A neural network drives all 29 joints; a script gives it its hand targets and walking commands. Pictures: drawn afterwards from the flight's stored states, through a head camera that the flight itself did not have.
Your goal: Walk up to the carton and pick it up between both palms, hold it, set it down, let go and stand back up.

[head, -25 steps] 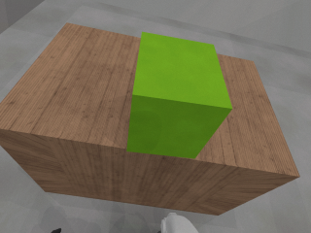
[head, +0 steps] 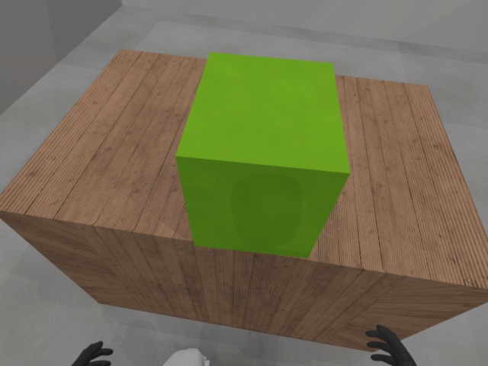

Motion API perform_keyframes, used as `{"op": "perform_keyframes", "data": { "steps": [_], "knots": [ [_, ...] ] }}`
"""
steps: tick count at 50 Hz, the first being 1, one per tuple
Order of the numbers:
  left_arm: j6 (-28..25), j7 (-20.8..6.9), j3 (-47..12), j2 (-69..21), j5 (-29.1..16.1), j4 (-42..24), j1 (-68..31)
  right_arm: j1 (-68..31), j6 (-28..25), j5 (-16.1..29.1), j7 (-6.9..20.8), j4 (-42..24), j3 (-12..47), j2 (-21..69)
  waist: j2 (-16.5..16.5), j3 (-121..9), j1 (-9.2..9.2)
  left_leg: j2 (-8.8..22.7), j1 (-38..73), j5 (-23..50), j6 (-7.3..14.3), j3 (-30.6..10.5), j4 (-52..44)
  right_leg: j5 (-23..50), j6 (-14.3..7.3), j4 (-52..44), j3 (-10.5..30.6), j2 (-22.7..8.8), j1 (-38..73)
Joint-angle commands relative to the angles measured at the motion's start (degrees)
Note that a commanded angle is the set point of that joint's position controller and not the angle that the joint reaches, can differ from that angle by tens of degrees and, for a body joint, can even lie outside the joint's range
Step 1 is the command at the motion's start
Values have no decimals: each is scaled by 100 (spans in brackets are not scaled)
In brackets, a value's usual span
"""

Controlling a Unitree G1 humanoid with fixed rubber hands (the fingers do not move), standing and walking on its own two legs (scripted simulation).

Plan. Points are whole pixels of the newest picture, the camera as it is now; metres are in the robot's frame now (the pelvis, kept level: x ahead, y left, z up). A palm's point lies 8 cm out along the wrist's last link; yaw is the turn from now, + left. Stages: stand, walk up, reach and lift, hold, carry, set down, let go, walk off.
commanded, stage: walk up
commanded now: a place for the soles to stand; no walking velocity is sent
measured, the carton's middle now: (260, 158) +0.48 -0.02 +0.05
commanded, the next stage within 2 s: none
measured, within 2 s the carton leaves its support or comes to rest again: neither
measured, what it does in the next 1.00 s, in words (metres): steps on the spot: left foot, then right foot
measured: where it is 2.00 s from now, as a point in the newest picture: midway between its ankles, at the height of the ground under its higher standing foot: outside the picture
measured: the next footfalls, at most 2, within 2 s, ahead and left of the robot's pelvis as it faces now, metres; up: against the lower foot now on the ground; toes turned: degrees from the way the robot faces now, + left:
left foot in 0.10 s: +0.05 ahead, +0.15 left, +0.00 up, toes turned -4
right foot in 0.48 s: -0.01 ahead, -0.17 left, +0.00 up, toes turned -3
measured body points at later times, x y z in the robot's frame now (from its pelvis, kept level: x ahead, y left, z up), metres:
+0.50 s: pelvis -0.05 -0.02 -0.01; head -0.04 -0.01 +0.44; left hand +0.09 +0.24 -0.11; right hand +0.06 -0.30 -0.10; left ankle +0.01 +0.10 -0.73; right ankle -0.04 -0.17 -0.73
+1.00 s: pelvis -0.04 +0.00 +0.00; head -0.03 +0.02 +0.45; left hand +0.09 +0.25 -0.11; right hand +0.05 -0.28 -0.09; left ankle +0.00 +0.11 -0.73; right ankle -0.05 -0.17 -0.73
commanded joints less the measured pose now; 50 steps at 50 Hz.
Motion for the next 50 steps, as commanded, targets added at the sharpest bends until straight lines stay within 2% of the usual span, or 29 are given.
{"op": "perform_keyframes", "data": {
  "steps": [1,3,4,5,6,7,8,9,10,13,15,18,19,22,23,24,25,26,28,30,32,33,34,35,36,37,41,46,50],
  "knots": [
    [-94,-51,276,981,49,-444,-83,253,-167,-30,-17,-251,-168,-441,-552,-793,-182,-19,856,811,167,264,-1274,1435,-662,-509,1238,-1166,-212],
    [-71,-81,293,918,-105,-496,-134,474,-259,3,-6,-173,-191,-550,-260,-1100,-412,118,1561,1741,240,109,-2482,773,-365,-138,1186,-979,-311],
    [-98,-97,190,666,-116,-465,-15,600,-311,-74,-24,-125,-245,-750,177,-1179,-394,574,1949,1761,400,-571,-2785,415,-110,228,1070,-840,-600],
    [-130,-114,146,492,-174,-627,220,466,-327,-61,-8,-200,-315,-1033,1005,-1204,-339,1556,2236,1746,899,-1685,-2862,-542,199,844,914,-358,-1210],
    [-107,-86,161,460,-156,-538,265,336,-309,-95,11,-220,-365,-1143,1515,-1012,-363,2181,1709,2119,1411,-2265,-3141,-1560,394,1714,600,57,-1261],
    [-28,-50,285,715,-40,-528,155,207,-304,-131,-28,-185,-361,-1276,1364,-809,-503,2598,1083,2379,2017,-2610,-3147,-1976,324,2333,890,-155,-1124],
    [13,-45,320,741,-28,-472,150,52,-310,-137,-26,-172,-339,-1140,989,-506,-424,2629,987,2581,2138,-2422,-3114,-1939,350,2606,988,-267,-1147],
    [12,-45,349,827,-44,-404,269,58,-343,-98,-16,-265,-289,-1007,709,-549,-413,2312,1013,3145,1914,-1833,-3080,-1915,426,2597,1173,-70,-1053],
    [8,-58,404,772,-40,-471,107,-43,-306,-127,-37,-234,-231,-944,950,-338,-408,1901,1020,3464,1743,-1315,-3015,-1683,491,2678,1063,-28,-1230],
    [-87,-19,332,384,-110,-368,350,-73,-330,-140,22,-129,-79,-694,645,-560,-260,1176,1029,3413,1185,-599,-2756,-1123,538,1931,977,85,-857],
    [-225,-30,325,246,-148,-461,326,-215,-240,-191,164,-186,-136,-748,1392,-564,-337,780,1040,2418,1004,-242,-2775,-1024,657,1198,484,85,-703],
    [-308,-6,343,47,-105,-400,503,-84,-83,-193,253,-59,-255,-1081,1360,-646,-495,965,980,648,1145,-246,-2614,-537,654,182,-17,374,-310],
    [-339,32,415,182,-93,-372,638,-232,-40,-169,291,-124,-300,-1079,1325,-667,-431,948,805,148,1017,-257,-2441,-223,634,-331,39,309,-7],
    [-452,104,492,442,-18,-510,706,-77,-15,-48,368,-110,-163,-736,689,-881,-279,818,-319,-762,603,-224,-2140,-196,442,-455,724,-150,1096],
    [-503,99,532,741,26,-515,819,87,-27,-29,400,-150,-91,-530,-306,-929,-273,494,-821,-822,360,-25,-1391,-1134,128,-851,2109,-877,1179],
    [-556,104,569,887,22,-567,731,160,-14,-87,429,-111,-55,-465,-475,-556,-259,286,-778,-658,126,86,-785,-2316,-183,-1625,3188,-1674,312],
    [-509,154,610,1015,37,-459,723,55,20,-61,413,-160,-133,-582,-652,-166,-160,386,-444,-559,101,-96,-350,-3119,-580,-1903,3400,-1805,-424],
    [-466,159,669,1102,45,-518,452,102,8,-23,410,-85,-149,-716,-885,148,-267,446,-17,-409,88,-102,-445,-3163,-633,-2093,3290,-1666,-1129],
    [-458,94,501,815,-11,-491,-51,346,-117,-31,431,-61,-180,-583,-1333,68,-445,359,469,-30,84,82,-1422,-1558,-275,-1585,1853,-1031,-894],
    [-462,44,407,765,-73,-602,138,403,-231,-45,412,2,-160,-648,-1343,-241,-350,134,714,809,48,252,-2071,-738,-62,-1116,1416,-806,-462],
    [-496,62,443,683,-160,-589,435,166,-256,-117,410,84,-246,-762,-755,-254,-214,147,1028,1272,98,234,-2093,-323,-22,-935,1642,-923,-481],
    [-452,38,483,845,-120,-558,548,244,-243,-89,389,37,-229,-695,-1053,-489,-214,162,1214,995,142,219,-2349,-664,-76,-933,1608,-933,-525],
    [-424,16,427,744,-120,-533,682,274,-247,-130,383,86,-237,-815,-551,-452,-201,257,1425,801,177,-51,-2273,-1209,41,-976,1697,-825,-921],
    [-399,5,405,741,-116,-564,559,453,-247,-88,378,95,-201,-813,-387,-623,-339,338,1335,274,213,-176,-2352,-2036,84,-975,1600,-720,-941],
    [-369,8,409,698,-159,-593,470,444,-222,-66,391,74,-189,-888,-210,-187,-281,392,715,-335,235,-446,-2557,-2157,195,-863,1403,-550,-832],
    [-358,3,387,590,-152,-642,386,381,-219,-51,411,76,-145,-791,213,-67,-302,479,506,-863,275,-565,-2871,-1893,243,-583,1182,-382,-842],
    [-450,48,346,526,-54,-582,708,154,-243,-61,402,-67,-148,-797,667,-232,-212,880,135,-511,434,-829,-3242,-469,261,-149,923,-233,-84],
    [-545,66,326,580,-57,-535,755,145,-185,-3,426,-109,-100,-867,591,-360,-233,616,324,-43,285,-462,-2916,-383,277,-338,1081,-329,-74],
    [-558,94,320,554,-52,-535,863,157,-208,-23,351,-140,-112,-1010,530,-732,-205,764,807,493,396,-385,-2796,206,320,-91,947,-236,-190]
  ]
}}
